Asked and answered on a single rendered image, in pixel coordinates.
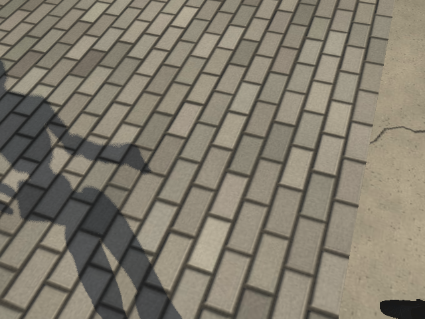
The right robot hand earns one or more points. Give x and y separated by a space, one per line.
403 309

